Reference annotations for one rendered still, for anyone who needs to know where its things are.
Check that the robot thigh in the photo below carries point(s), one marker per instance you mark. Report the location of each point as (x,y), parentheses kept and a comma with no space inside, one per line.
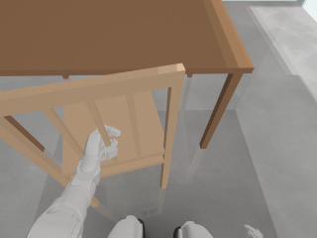
(127,228)
(192,230)

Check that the right robot thigh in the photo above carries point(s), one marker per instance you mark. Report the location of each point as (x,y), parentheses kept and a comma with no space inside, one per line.
(192,230)

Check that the chair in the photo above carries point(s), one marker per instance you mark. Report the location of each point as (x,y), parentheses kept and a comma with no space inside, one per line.
(120,100)

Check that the left robot thigh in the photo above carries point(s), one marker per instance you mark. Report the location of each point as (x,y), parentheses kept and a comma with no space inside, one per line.
(127,228)

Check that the table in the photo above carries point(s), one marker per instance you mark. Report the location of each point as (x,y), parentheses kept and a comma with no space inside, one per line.
(101,37)

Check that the robot left hand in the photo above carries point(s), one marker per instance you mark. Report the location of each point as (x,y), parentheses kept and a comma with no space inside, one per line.
(95,145)

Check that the robot right hand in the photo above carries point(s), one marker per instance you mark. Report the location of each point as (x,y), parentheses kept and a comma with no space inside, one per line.
(252,232)

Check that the robot left forearm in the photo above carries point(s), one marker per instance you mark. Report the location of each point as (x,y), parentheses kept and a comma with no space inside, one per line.
(76,197)

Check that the left robot upper arm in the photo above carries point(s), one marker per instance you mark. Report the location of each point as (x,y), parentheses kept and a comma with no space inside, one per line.
(57,226)

